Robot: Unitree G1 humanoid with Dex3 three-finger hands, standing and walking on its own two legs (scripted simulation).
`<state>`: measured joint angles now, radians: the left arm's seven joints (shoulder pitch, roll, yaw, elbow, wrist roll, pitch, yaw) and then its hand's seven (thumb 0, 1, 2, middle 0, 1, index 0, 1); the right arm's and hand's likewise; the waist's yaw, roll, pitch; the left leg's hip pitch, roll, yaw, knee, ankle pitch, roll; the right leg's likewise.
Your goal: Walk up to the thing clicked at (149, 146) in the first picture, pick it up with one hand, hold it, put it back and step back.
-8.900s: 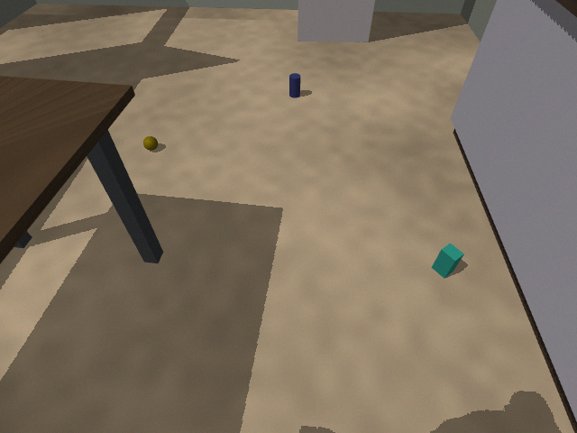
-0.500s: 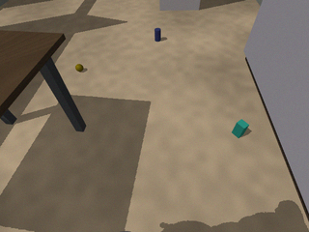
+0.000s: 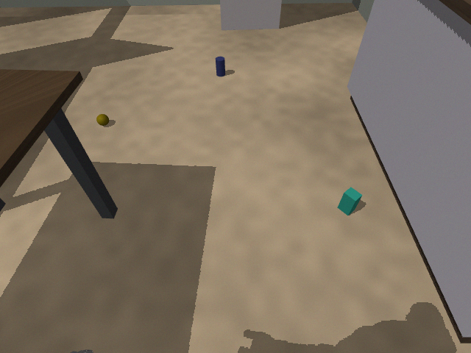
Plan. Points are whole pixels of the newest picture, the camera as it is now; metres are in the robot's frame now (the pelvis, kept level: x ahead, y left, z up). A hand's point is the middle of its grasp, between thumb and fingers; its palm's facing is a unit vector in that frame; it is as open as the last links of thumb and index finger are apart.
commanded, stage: stand
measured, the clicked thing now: (102, 119) +1.62 +0.91 -0.74
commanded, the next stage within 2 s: none
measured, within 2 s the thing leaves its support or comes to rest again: neither
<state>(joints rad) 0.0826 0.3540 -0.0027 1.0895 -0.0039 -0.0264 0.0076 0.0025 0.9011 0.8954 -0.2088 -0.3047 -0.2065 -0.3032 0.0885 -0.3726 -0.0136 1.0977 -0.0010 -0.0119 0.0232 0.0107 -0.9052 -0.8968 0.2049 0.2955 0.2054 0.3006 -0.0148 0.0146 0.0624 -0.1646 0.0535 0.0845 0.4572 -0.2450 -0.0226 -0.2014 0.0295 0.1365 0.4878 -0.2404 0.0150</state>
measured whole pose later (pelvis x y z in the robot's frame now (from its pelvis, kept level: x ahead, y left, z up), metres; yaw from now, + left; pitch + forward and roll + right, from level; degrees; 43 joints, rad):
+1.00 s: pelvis +0.01 +0.01 +0.01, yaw +4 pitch -2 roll +0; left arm 0.11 0.34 0.00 1.15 0.01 -0.01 0.00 0.00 0.90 0.90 -0.21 -0.30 -0.21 -0.30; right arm 0.09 -0.35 -0.01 1.14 -0.01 -0.01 0.02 0.01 -0.91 -0.90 0.20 0.30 0.20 0.30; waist -0.01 0.01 0.05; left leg -0.12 0.02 0.03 0.33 -0.18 -0.01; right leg -0.11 -0.01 0.08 0.32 -0.18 0.03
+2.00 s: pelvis +0.02 +0.01 +0.01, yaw +4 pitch -2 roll +0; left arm 0.12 0.35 0.00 1.13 0.01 -0.01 0.00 0.00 0.90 0.90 -0.21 -0.30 -0.21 -0.30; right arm 0.09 -0.35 -0.01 1.12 0.00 -0.01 0.01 0.01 -0.91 -0.90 0.20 0.30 0.21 0.30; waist 0.00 0.00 0.05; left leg -0.10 0.01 0.02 0.33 -0.19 -0.01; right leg -0.09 -0.02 0.07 0.31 -0.19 0.04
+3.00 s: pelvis +0.10 -0.05 -0.01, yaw +2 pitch -4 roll -1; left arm 0.28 0.41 0.08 0.99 0.03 -0.07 -0.05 0.00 0.90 0.90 -0.21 -0.30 -0.20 -0.30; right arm 0.26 -0.47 -0.10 1.04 -0.02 0.00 0.06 0.02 -0.91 -0.90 0.20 0.29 0.20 0.30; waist 0.02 0.09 0.03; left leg -0.36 0.01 -0.09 1.06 -0.41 0.03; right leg -0.24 -0.02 -0.07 0.56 -0.27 -0.01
